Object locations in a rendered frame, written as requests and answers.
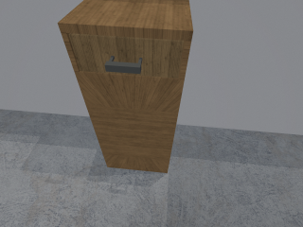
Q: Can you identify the cabinet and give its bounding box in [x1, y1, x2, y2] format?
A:
[58, 0, 193, 173]

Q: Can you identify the handle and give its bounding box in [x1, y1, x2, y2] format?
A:
[104, 56, 143, 74]

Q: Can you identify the drawer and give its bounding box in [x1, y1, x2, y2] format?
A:
[68, 33, 184, 79]

